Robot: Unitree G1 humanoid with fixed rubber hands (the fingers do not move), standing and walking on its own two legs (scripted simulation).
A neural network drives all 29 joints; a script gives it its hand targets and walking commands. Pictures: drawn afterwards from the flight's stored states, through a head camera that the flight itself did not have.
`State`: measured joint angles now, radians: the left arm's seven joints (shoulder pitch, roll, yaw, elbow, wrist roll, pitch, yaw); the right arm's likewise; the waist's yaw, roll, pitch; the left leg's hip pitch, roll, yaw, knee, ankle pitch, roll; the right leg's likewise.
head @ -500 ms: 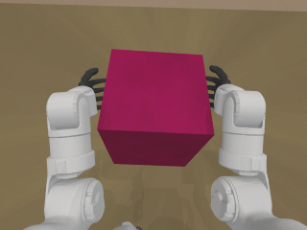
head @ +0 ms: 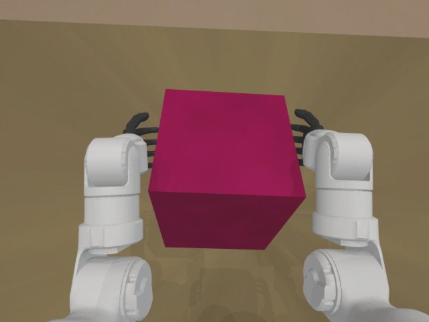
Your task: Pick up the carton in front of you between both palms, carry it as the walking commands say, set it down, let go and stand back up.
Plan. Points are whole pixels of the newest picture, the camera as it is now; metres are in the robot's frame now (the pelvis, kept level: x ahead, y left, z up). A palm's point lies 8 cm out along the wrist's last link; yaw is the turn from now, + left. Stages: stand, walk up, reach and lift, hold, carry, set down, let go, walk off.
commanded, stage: carry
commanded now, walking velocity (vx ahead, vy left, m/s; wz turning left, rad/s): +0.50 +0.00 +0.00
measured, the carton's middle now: (219, 177) +0.38 +0.02 +0.06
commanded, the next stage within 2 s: none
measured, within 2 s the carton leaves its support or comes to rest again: neither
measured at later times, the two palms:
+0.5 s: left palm (167, 31) +0.69 +0.15 +0.19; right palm (297, 43) +0.66 -0.14 +0.19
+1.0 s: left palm out of the picture +0.97 +0.18 +0.25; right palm out of the picture +1.00 -0.12 +0.25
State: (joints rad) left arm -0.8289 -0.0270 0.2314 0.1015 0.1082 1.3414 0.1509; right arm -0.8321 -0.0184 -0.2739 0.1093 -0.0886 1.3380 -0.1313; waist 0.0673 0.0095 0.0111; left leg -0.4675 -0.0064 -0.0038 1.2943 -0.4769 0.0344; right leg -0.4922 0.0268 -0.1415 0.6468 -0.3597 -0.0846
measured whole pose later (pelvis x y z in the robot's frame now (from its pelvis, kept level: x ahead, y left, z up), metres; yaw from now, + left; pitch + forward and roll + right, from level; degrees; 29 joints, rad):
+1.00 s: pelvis +0.60 +0.00 +0.08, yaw +0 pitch +5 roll +0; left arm -0.89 -0.04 0.28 0.06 0.06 1.36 0.22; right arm -0.91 0.00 -0.31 0.08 -0.13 1.40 -0.18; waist 0.11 0.00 0.01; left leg -0.76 0.05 0.05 0.98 -0.37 0.03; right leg -0.24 0.00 -0.12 0.48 -0.45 -0.05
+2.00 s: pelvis +0.98 +0.02 +0.11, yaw +0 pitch +1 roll -1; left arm -0.80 -0.01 0.22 0.25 0.08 1.35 0.17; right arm -0.82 0.00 -0.23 0.29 -0.09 1.36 -0.20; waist 0.01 0.02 -0.11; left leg -0.15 0.02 0.04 0.62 -0.60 0.01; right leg -0.26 0.01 -0.10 0.69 -0.57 -0.03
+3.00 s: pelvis +1.50 +0.04 +0.19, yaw +1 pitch +4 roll +0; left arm -0.91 -0.05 0.26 0.07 0.05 1.38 0.27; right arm -0.93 0.00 -0.35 0.10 -0.14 1.37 -0.17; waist 0.11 -0.01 0.03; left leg -0.71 0.05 0.07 0.81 -0.36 0.05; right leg -0.21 0.00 -0.14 0.49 -0.47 -0.05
